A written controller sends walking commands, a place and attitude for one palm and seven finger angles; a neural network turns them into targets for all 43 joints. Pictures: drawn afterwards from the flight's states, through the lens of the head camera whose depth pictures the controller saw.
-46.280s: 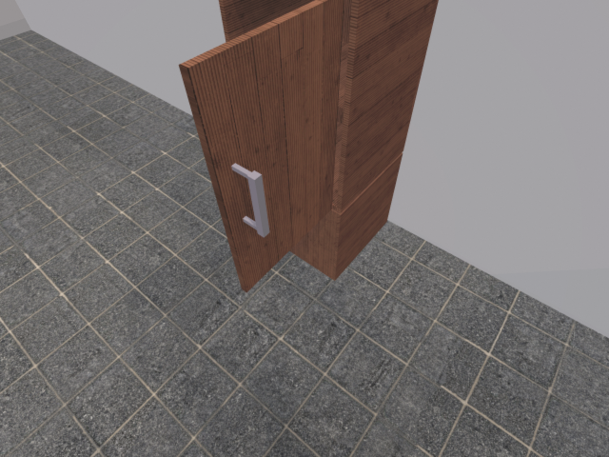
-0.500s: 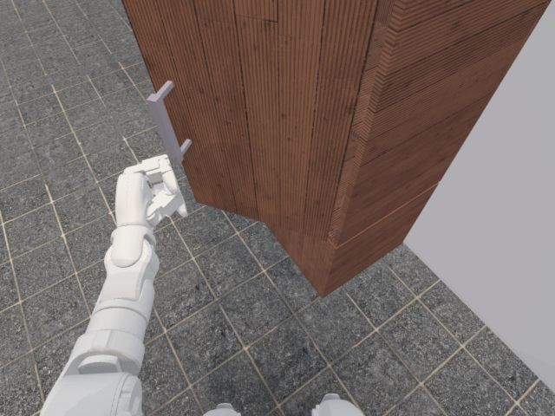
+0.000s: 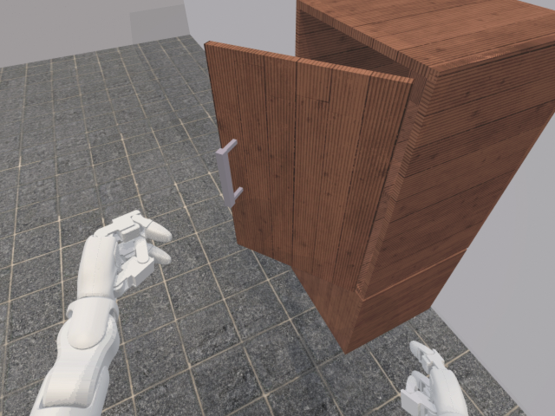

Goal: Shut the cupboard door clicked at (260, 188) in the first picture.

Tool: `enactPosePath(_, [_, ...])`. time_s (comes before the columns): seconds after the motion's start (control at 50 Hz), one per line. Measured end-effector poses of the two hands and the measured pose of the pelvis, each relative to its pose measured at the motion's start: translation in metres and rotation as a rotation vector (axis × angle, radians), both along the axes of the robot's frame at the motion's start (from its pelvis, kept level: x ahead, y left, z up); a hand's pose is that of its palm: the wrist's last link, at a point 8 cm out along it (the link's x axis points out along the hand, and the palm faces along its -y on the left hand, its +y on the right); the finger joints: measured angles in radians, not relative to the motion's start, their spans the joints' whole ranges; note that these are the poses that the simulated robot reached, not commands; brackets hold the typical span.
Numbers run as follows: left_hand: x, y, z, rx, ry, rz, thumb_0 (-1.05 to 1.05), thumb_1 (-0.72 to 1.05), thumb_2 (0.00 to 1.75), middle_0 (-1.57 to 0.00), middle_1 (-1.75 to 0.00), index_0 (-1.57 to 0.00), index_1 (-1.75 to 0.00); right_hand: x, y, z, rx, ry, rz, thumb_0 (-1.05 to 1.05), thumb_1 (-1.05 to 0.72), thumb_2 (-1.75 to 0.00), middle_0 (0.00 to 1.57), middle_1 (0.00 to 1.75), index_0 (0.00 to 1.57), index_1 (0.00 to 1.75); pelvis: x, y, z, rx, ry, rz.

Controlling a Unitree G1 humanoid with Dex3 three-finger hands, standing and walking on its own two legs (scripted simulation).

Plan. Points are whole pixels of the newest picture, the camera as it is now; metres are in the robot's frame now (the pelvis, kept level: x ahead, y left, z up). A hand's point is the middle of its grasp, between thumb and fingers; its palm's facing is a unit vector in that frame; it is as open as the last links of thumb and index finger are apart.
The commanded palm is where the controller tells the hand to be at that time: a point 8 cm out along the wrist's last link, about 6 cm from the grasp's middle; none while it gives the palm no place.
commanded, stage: draw the hand back to the body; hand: left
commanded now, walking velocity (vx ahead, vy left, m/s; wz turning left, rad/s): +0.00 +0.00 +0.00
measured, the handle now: (231, 174) +0.62 +0.17 -0.02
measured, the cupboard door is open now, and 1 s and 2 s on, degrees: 37 37 37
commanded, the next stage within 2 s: step back with the hand held close in 0.76 s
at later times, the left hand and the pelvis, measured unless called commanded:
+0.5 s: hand (28, 297) +0.19 +0.28 +0.17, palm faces +0.51 -0.75 -0.43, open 6.9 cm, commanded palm +0.15 +0.30 +0.18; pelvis +0.01 +0.00 +0.01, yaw +0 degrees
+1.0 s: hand (50, 288) +0.21 +0.27 +0.16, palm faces +0.45 -0.77 -0.45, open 7.4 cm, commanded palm +0.15 +0.30 +0.18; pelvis +0.01 +0.00 +0.01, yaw +0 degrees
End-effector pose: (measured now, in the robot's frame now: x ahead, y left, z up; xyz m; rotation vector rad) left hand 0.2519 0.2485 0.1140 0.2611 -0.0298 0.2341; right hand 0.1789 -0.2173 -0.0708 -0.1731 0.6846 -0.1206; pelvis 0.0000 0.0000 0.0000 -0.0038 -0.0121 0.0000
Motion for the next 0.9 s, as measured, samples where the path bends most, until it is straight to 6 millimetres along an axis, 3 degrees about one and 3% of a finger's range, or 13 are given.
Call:
enactPosePath(0.18, [-0.043,0.027,0.027,0.077,-0.024,0.101,0.02,0.89,0.9,-0.71,-0.86,-0.72,-0.86,0.009,0.019,0.002,0.023,-0.011,0.061,0.01,-0.9,-0.9,0.2,0.3,0.21,0.3,0.009,0.004,0.007,-0.001,-0.036,0.002])
enactPosePath(0.38, [-0.09,0.056,0.068,0.223,-0.086,0.227,0.02,0.89,0.9,-0.44,-0.56,-0.44,-0.56,0.006,0.01,-0.004,0.014,0.002,0.064,0.01,-0.9,-0.9,0.2,0.3,0.21,0.3,0.014,0.003,0.008,-0.001,-0.047,0.003])
enactPosePath(0.46, [-0.104,0.062,0.075,0.26,-0.097,0.266,0.02,0.89,0.9,-0.34,-0.45,-0.34,-0.45,0.005,0.004,-0.004,0.007,-0.003,0.056,0.01,-0.9,-0.9,0.2,0.3,0.21,0.3,0.013,0.002,0.008,-0.001,-0.051,0.004])
enactPosePath(0.64, [-0.099,0.051,0.057,0.195,-0.067,0.261,0.02,0.89,0.9,-0.23,-0.33,-0.23,-0.33,0.001,-0.006,-0.003,-0.019,-0.008,0.048,0.01,-0.9,-0.9,0.2,0.3,0.21,0.3,0.008,-0.003,0.008,0.004,-0.05,0.006])
enactPosePath(0.74, [-0.095,0.042,0.064,0.215,-0.103,0.215,0.02,0.89,0.9,-0.22,-0.31,-0.22,-0.31,0.0,-0.01,0.001,-0.019,-0.033,0.03,0.01,-0.9,-0.9,0.2,0.3,0.21,0.3,0.01,-0.006,0.008,0.002,-0.054,-0.002])
enactPosePath(0.9, [-0.093,0.046,0.069,0.236,-0.107,0.224,0.02,0.89,0.9,-0.21,-0.3,-0.21,-0.3,-0.002,-0.013,0.0,-0.007,-0.033,0.015,0.01,-0.9,-0.9,0.2,0.3,0.21,0.3,0.009,-0.008,0.009,0.0,-0.056,-0.009])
